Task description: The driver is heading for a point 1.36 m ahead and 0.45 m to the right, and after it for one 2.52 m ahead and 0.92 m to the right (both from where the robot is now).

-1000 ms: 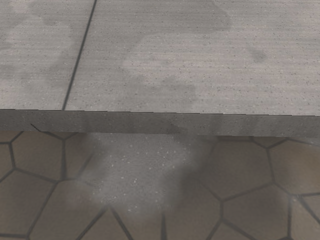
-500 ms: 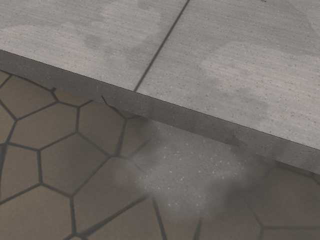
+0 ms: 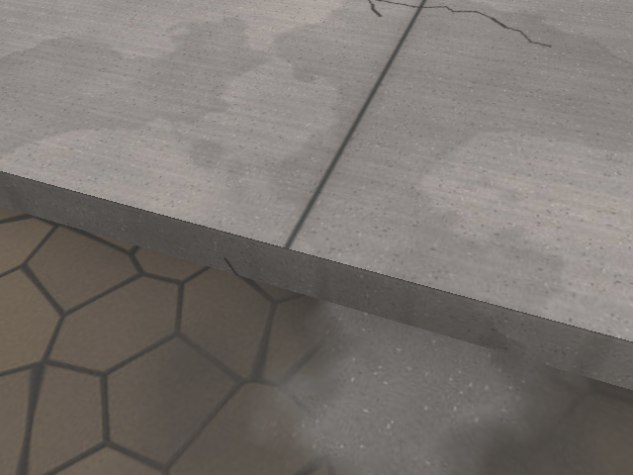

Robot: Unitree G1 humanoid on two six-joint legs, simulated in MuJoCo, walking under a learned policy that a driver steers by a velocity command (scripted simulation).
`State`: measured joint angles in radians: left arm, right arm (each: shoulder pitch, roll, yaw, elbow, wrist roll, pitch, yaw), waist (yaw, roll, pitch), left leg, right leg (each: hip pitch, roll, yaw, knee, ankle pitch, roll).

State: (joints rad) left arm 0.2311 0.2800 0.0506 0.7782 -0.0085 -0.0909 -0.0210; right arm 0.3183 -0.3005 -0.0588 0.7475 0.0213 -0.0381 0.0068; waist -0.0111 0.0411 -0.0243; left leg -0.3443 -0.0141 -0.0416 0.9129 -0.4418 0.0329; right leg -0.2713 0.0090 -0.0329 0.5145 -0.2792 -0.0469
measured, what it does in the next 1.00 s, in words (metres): walks ahead, turning right: left foot, then right foot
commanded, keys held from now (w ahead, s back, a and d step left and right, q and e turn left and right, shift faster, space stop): w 0.46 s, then w+e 0.28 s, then e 0.26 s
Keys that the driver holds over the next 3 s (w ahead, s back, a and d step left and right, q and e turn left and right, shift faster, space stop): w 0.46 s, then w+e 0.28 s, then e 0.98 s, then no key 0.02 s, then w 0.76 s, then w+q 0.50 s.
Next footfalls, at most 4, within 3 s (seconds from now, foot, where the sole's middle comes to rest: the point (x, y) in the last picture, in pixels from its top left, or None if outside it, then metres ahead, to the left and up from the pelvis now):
0.40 left None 0.38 0.13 -0.77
0.90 right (392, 431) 0.61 -0.10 -0.77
1.42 left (307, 411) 0.67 0.08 -0.77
1.88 right None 0.50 -0.11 -0.77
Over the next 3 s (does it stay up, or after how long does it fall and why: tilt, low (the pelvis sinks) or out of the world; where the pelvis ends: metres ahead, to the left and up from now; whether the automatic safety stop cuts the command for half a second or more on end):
stays up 0.85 -0.42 0.11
